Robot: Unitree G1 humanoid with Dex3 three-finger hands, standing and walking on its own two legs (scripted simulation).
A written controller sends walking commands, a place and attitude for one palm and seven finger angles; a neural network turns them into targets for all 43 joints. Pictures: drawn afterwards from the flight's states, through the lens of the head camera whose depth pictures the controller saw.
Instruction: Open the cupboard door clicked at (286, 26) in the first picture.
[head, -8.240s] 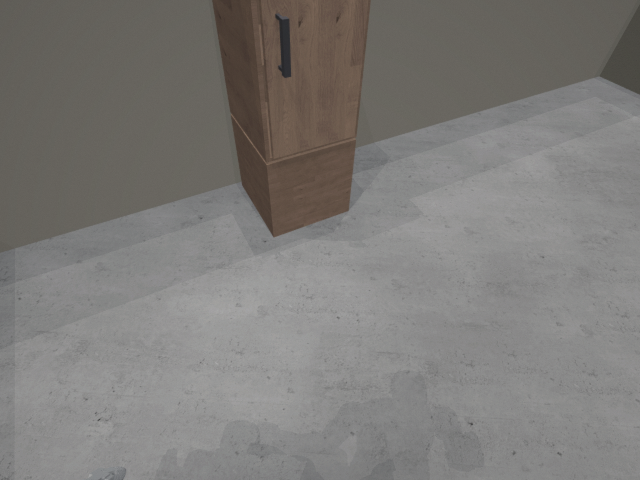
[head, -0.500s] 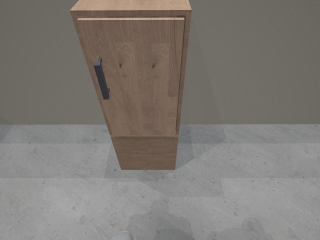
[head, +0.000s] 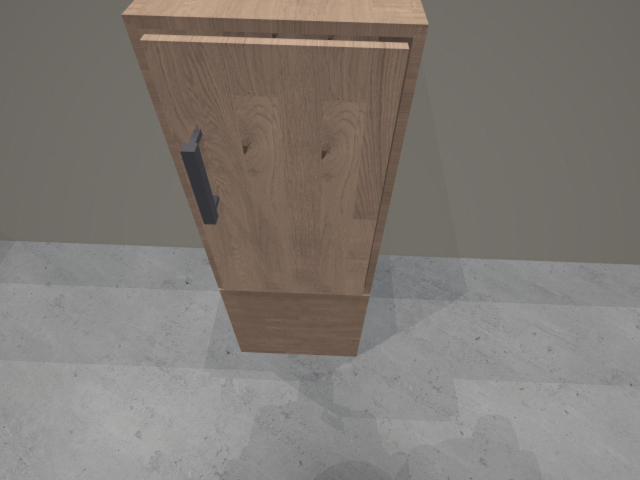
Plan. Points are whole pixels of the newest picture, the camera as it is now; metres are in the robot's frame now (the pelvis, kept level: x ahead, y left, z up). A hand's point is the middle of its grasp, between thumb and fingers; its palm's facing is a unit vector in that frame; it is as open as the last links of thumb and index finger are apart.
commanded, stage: come to a stop and stand still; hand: left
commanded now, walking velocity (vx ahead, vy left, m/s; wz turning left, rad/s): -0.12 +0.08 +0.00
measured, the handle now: (204, 178) +0.53 +0.23 +0.05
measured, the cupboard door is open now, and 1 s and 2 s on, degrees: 0 0 0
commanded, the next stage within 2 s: look again from close up in 0.80 s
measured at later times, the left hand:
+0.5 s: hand out of the picture +0.02 +0.22 -0.17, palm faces +0.06 -0.97 -0.26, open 7.4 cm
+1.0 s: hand out of the picture -0.09 +0.19 -0.17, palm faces +0.07 -0.98 -0.18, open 7.4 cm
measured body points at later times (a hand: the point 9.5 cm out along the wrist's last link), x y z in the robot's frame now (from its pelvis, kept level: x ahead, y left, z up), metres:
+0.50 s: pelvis -0.04 +0.02 -0.01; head -0.05 +0.02 +0.44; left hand +0.02 +0.27 -0.15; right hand +0.03 -0.22 -0.15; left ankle -0.06 +0.13 -0.73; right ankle +0.03 -0.11 -0.73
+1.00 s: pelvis -0.05 +0.03 +0.00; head -0.06 +0.02 +0.45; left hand -0.09 +0.24 -0.15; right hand -0.06 -0.20 -0.16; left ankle -0.06 +0.13 -0.73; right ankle +0.03 -0.11 -0.73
